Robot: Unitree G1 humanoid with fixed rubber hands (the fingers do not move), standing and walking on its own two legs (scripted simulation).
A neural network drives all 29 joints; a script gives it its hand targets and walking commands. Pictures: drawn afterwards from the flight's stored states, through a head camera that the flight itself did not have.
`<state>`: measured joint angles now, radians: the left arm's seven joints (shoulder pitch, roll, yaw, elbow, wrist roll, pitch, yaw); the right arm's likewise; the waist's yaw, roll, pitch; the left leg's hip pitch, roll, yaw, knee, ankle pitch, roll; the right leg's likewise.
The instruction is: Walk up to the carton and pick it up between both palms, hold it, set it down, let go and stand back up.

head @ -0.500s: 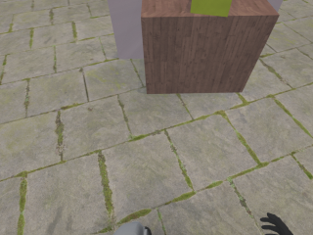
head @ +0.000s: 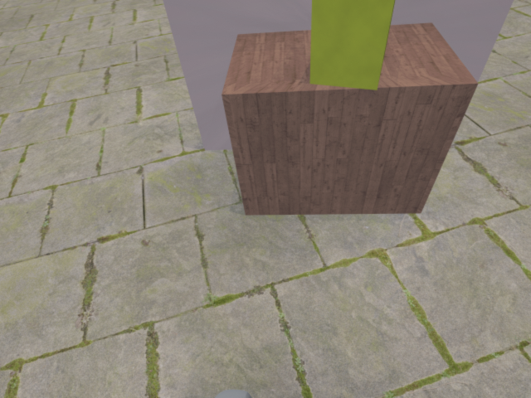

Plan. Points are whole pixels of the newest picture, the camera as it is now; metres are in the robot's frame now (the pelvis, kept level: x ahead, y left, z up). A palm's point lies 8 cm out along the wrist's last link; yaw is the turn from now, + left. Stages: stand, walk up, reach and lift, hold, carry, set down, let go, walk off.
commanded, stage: walk up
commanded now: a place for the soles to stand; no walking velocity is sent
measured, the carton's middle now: (354, 25) +1.21 -0.19 +0.05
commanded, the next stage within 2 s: none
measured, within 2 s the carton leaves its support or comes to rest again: neither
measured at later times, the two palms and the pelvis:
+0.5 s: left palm (147, 320) +0.26 +0.27 -0.10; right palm out of the picture +0.24 -0.38 -0.07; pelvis +0.18 -0.05 +0.00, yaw +1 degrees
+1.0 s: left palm (201, 294) +0.31 +0.18 -0.09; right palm (524, 238) +0.45 -0.46 -0.09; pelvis +0.34 -0.15 +0.00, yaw +3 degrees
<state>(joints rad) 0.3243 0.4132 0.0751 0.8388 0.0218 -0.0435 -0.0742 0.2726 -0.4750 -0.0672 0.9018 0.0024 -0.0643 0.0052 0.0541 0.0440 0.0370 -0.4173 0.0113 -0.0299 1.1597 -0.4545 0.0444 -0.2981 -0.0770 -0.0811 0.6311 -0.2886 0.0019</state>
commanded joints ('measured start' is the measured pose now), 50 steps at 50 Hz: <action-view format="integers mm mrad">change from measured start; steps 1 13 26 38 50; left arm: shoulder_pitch -21 109 -35 18 -4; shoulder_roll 256 132 191 285 206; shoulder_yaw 65 31 62 78 30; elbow -86 -163 -136 -76 -138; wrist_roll -4 0 -2 -10 -12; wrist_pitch -39 -4 34 -15 -6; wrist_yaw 24 15 -41 27 20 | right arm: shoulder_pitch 52 252 -19 54 124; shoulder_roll -144 -289 -253 -184 -134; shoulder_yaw -37 -109 -80 -38 -49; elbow -64 -63 -139 -72 -60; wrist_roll -5 -20 -13 6 -14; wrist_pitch -22 -50 -72 -39 -45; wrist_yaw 12 -26 -23 -21 0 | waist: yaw -45 -131 -25 -22 -99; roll -209 207 140 -213 -93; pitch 33 -160 48 77 -44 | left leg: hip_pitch -142 655 29 -242 323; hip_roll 71 377 255 74 -18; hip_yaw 22 -529 -11 -34 135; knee -177 -814 -876 -42 -617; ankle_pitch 155 29 57 19 299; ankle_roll -18 147 142 3 5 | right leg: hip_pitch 100 -401 -91 94 -103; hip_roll -157 87 -72 -226 -130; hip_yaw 217 34 97 404 78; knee -350 492 118 -324 -72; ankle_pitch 66 -249 71 -41 127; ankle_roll -188 -49 -17 -219 -168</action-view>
